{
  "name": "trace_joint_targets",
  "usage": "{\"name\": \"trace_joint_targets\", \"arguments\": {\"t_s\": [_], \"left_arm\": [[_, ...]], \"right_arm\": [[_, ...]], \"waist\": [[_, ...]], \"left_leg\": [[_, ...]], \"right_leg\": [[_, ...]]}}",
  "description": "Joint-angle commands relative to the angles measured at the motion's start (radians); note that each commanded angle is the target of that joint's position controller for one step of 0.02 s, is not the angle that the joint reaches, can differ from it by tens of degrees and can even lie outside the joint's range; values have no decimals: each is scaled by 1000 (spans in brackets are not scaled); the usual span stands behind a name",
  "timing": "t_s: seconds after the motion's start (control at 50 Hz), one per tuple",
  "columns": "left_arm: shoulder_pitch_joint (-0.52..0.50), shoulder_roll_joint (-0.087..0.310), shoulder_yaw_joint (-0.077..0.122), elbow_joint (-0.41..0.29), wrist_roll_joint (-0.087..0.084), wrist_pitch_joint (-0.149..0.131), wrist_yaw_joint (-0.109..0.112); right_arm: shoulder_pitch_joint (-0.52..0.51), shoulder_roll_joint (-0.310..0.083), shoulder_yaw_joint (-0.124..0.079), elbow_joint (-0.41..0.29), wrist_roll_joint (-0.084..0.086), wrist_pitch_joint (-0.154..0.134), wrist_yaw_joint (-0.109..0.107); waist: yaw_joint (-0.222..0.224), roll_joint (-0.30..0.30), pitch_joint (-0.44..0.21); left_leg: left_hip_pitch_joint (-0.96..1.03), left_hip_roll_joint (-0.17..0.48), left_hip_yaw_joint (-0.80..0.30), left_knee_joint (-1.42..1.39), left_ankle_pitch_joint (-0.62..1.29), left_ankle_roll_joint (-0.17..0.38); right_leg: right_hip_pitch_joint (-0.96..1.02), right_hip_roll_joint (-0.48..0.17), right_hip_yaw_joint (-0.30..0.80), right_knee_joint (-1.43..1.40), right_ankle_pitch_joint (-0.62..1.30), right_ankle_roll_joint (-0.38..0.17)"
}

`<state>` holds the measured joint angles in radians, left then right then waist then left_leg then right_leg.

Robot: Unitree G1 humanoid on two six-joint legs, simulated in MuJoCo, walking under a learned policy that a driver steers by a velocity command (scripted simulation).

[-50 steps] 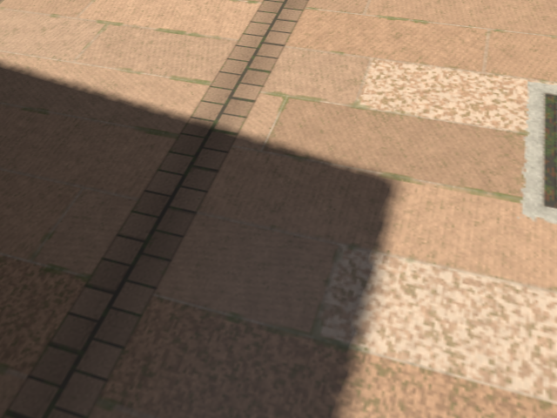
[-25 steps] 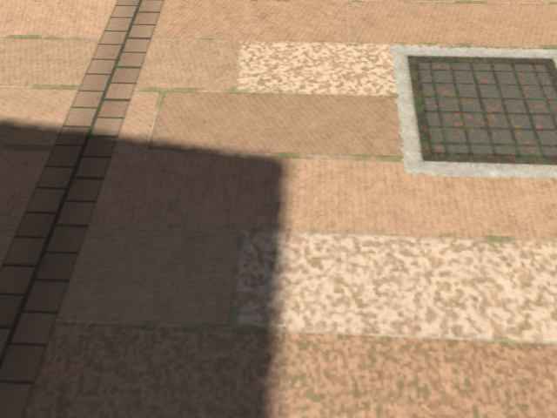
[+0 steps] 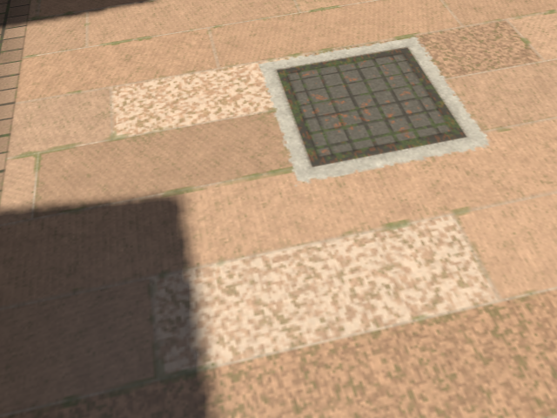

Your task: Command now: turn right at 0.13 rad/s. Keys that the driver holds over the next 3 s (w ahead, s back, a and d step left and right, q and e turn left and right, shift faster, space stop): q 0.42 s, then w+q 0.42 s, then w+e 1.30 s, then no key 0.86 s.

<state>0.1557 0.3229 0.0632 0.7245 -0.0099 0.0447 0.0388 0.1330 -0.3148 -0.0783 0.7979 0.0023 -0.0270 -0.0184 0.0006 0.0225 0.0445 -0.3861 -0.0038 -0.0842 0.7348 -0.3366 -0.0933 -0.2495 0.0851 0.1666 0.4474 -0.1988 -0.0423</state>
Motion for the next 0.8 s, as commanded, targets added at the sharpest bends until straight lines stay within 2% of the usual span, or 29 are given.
{"name": "trace_joint_targets", "arguments": {"t_s": [0.02, 0.04, 0.06, 0.08, 0.1, 0.12, 0.14, 0.2, 0.28, 0.32, 0.34, 0.36, 0.38, 0.4, 0.42, 0.44, 0.46, 0.48, 0.5, 0.56, 0.58, 0.6, 0.64, 0.7, 0.72, 0.74, 0.76, 0.78, 0.8], "left_arm": [[-25, 100, 12, -23, 4, -6, -2], [-43, 70, -3, -10, 0, -7, -4], [-16, 42, -15, 2, 9, -14, -8], [40, 42, -13, 19, 29, -22, -7], [82, 70, -2, 24, 38, -19, -1], [36, 112, 5, 22, 44, -14, 9], [-7, 134, 13, 22, 34, -13, 15], [-44, 121, 19, 21, 18, -9, 21], [-27, 82, 23, 24, 11, -21, 12], [1, 87, 30, 36, 8, -25, 8], [29, 102, 40, 39, 6, -28, 12], [43, 112, 44, 44, 12, -29, 7], [61, 143, 53, 45, 18, -32, 3], [70, 164, 56, 44, 26, -34, 0], [43, 145, 46, 25, 36, -41, 3], [31, 122, 34, 9, 35, -49, 5], [6, 118, 31, 0, 23, -58, 8], [-1, 126, 33, 6, 4, -66, 8], [17, 139, 36, 13, -3, -72, 11], [72, 159, 40, 21, 6, -79, 12], [79, 168, 44, 23, 4, -83, 7], [80, 171, 44, 28, -9, -92, 1], [84, 192, 49, 44, -10, -109, -14], [62, 210, 56, 56, -28, -114, -41], [54, 200, 53, 58, -32, -114, -45], [55, 171, 42, 59, -25, -117, -49], [44, 107, 19, 47, 1, -121, -54], [-33, 28, -9, -60, 34, -141, -53], [-70, 98, 5, -59, 0, -161, -54]], "right_arm": [[19, -56, -5, -41, -8, -25, 9], [57, -36, 3, -22, -11, -32, 17], [58, -49, 9, -12, -14, -30, 20], [35, -112, 4, -26, -27, -31, 19], [-34, -148, 10, -39, -39, -33, 22], [-65, -137, 10, -46, -29, -37, 28], [-56, -135, 11, -39, -18, -40, 32], [-3, -176, 3, -28, 3, -40, 26], [15, -175, -1, -41, 14, -20, 4], [0, -170, -3, -59, 19, -8, -4], [-16, -169, -5, -70, 29, -1, -2], [-25, -152, -1, -85, 26, 9, -1], [-30, -129, 1, -99, 29, 15, -5], [-7, -116, 5, -103, 27, 21, -4], [12, -130, -4, -104, 25, 26, -4], [30, -168, -21, -99, 23, 32, -1], [32, -161, -25, -98, 28, 41, 4], [12, -131, -14, -105, 27, 45, 11], [-33, -115, -8, -121, 25, 44, 16], [-85, -97, 4, -163, 26, 28, 40], [-98, -87, 9, -175, 24, 23, 47], [-104, -83, 10, -184, 28, 23, 44], [-109, -74, 19, -199, 22, 26, 47], [-41, -96, 11, -193, 25, 36, 50], [16, -106, 3, -172, 25, 41, 48], [110, -140, -18, -145, 31, 48, 40], [279, -208, -54, -101, 45, 52, 28], [356, -349, -77, -113, 41, 36, 22], [320, -260, -47, -132, 31, 2, 36]], "waist": [[-7, -172, -125], [-37, -157, -124], [-27, -131, -97], [23, -3, -93], [93, 130, -54], [66, 144, -23], [41, 144, -3], [7, 167, -18], [0, 143, -76], [6, 103, -97], [20, 88, -108], [23, 38, -116], [22, -70, -106], [20, -184, -92], [20, -262, -97], [11, -182, -100], [-6, -123, -80], [5, -113, -36], [33, -133, -4], [75, -137, -6], [82, -134, -12], [90, -120, -8], [86, -136, 5], [35, -143, 4], [3, -127, -8], [-45, -94, -47], [-119, 32, -122], [-123, 341, -170], [-134, 152, -172]], "left_leg": [[115, 28, 37, -128, 16, 20], [202, 30, 50, -276, 126, 34], [262, 40, 26, -399, 284, 49], [289, 147, -116, -404, 483, 77], [169, 210, -185, -397, 534, 180], [80, 213, -218, -438, 369, 233], [79, 179, -214, -451, 242, 217], [130, 167, -263, -439, 212, 211], [166, 162, -320, -389, 312, 245], [137, 132, -304, -351, 346, 232], [104, 108, -285, -324, 347, 210], [55, 62, -226, -252, 318, 184], [-22, 3, -158, -152, 223, 144], [-115, -59, -67, -26, 57, 103], [-171, -64, -15, 201, -275, 76], [-198, -16, -28, 372, -300, 66], [-220, 25, -32, 409, -224, 65], [-265, 56, -20, 358, -138, 63], [-301, 65, 3, 328, -85, 56], [-276, 75, 55, 208, -34, 44], [-247, 80, 68, 149, -24, 48], [-212, 80, 80, 87, -12, 55], [-124, 71, 120, -19, -6, 73], [47, 42, 177, -148, 54, 111], [145, 15, 203, -177, 62, 128], [294, -12, 203, -188, 49, 158], [508, 38, 71, -236, 28, 213], [671, 315, -561, -456, -189, 407], [637, 383, -713, -565, -313, 463]], "right_leg": [[83, -246, 188, -67, 270, -162], [55, -226, 163, -51, 244, -134], [37, -185, 130, -28, 181, -75], [17, -105, 53, 78, 67, -17], [46, -49, -4, 53, -118, 28], [95, -59, -21, 37, -96, 54], [94, -55, -29, 39, -49, 54], [47, -50, -57, 71, -15, 44], [40, -38, -89, 83, -31, 42], [85, -52, -93, 59, 14, 29], [130, -74, -85, 33, 30, 17], [170, -115, -59, 4, 70, -8], [203, -184, 24, -53, 115, -50], [237, -319, 151, -114, 236, -132], [229, -461, 252, -145, 395, -232], [206, -496, 249, -167, 344, -261], [193, -459, 189, -183, 157, -227], [195, -410, 135, -226, -69, -188], [208, -386, 111, -260, -179, -171], [241, -364, 28, -293, -197, -160], [244, -365, -4, -293, -173, -156], [236, -371, -30, -307, -168, -150], [193, -363, -94, -298, -156, -137], [109, -375, -152, -243, -167, -117], [55, -366, -187, -182, -145, -99], [-20, -341, -242, -56, -56, -69], [-149, -269, -329, 246, -9, -9], [-527, -80, -307, 642, -392, 74], [-632, -97, -100, 798, -395, 60]]}}
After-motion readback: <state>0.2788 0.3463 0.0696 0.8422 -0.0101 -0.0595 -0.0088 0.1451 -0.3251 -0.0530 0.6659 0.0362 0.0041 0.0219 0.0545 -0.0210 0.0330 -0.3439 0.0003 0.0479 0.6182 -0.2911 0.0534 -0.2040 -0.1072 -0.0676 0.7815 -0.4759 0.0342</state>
